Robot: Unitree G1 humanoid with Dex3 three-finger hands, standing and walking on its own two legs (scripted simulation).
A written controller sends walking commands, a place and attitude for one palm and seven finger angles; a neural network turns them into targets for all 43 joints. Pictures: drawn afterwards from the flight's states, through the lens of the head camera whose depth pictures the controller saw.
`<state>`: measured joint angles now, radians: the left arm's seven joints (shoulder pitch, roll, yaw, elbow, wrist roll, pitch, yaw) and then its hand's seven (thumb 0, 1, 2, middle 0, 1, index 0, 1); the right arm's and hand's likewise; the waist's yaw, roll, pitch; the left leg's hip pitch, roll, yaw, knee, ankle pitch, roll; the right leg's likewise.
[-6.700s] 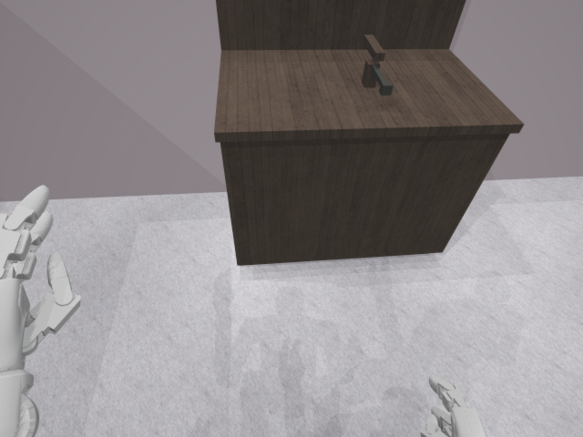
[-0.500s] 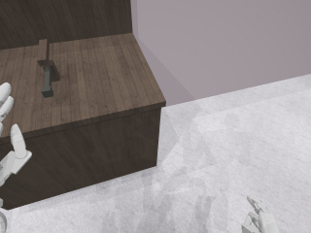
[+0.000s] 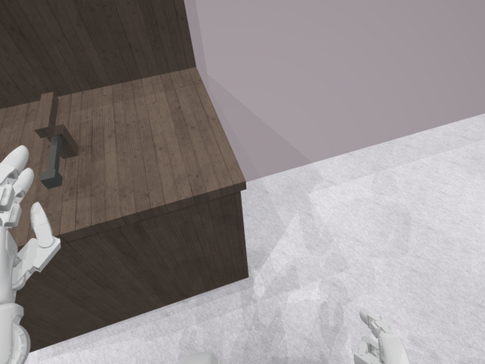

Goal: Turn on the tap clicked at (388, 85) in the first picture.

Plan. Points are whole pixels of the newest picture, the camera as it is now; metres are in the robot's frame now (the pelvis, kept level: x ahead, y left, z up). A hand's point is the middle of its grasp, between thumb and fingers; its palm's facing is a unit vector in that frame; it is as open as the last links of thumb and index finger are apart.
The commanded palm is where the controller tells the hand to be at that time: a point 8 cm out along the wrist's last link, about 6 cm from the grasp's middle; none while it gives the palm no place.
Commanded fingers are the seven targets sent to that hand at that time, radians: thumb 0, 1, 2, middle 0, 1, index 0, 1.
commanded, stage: come to a stop and stand still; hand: left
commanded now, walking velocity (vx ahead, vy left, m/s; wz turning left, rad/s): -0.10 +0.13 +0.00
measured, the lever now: (51, 179) +0.44 +0.43 +0.02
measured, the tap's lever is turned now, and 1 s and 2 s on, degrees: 0 0 0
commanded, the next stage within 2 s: look again from close up in 1.12 s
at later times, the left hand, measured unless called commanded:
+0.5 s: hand (21, 238) +0.23 +0.28 +0.16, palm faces +0.32 -0.88 -0.33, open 7.4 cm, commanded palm +0.17 +0.34 +0.18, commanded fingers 0.00 0.90 0.90 -0.20 -0.30 -0.20 -0.30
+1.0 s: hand (4, 219) +0.25 +0.31 +0.17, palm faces +0.37 -0.86 -0.36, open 7.4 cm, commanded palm +0.19 +0.35 +0.18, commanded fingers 0.00 0.90 0.90 -0.20 -0.30 -0.20 -0.30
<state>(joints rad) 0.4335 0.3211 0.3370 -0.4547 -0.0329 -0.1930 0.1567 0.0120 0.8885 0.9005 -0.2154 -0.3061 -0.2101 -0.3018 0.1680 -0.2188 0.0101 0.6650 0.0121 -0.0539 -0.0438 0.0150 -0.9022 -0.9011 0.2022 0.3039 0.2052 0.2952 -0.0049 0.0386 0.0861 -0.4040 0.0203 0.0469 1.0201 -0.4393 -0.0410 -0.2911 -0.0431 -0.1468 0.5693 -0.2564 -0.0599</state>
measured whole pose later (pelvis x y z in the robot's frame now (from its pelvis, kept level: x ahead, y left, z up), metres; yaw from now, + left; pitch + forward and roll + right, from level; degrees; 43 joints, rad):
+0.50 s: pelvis +0.00 +0.06 +0.00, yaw -3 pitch -1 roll -1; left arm 0.40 0.31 0.32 -0.44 -0.02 -0.23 0.12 0.01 0.89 0.90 -0.21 -0.31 -0.20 -0.30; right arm 0.27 -0.17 0.06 0.57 0.00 -0.15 -0.01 0.01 -0.90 -0.90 0.20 0.30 0.20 0.30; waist -0.01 -0.02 0.06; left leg -0.24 0.00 0.12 0.51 -0.26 0.05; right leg -0.28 -0.04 -0.04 0.48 -0.20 0.01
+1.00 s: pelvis +0.02 +0.07 +0.01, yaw -2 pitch +0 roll -1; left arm 0.42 0.35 0.36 -0.50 -0.04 -0.18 0.13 0.01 0.89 0.90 -0.21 -0.31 -0.21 -0.30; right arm 0.17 -0.19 0.02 0.55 -0.01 -0.10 -0.03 0.01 -0.90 -0.90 0.20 0.30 0.20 0.29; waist 0.00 -0.01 0.05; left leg -0.20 -0.01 0.10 0.48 -0.28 0.06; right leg -0.22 -0.04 -0.04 0.40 -0.18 0.04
